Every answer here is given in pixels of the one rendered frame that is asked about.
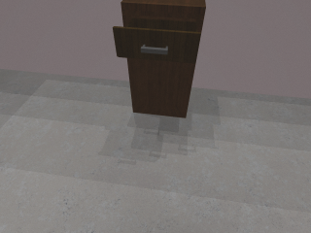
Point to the cabinet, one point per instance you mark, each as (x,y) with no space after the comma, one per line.
(161,88)

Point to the handle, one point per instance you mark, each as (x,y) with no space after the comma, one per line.
(154,50)

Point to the drawer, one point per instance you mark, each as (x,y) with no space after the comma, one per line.
(181,37)

